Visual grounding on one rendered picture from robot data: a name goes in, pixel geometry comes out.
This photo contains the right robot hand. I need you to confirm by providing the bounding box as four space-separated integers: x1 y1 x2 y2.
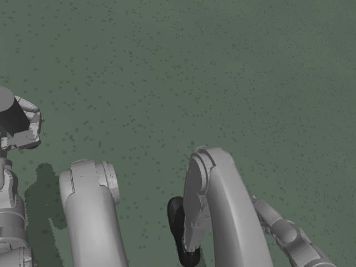
249 193 283 235

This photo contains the right robot foot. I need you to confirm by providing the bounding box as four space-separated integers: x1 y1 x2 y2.
167 196 200 267

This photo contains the can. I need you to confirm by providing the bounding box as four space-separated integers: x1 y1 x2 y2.
0 86 38 150

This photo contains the left robot hand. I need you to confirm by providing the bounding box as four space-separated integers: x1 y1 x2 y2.
0 96 44 158

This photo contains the left robot arm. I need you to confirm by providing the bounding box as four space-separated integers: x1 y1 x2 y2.
0 157 38 267

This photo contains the right robot arm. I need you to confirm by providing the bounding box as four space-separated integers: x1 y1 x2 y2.
270 219 336 267

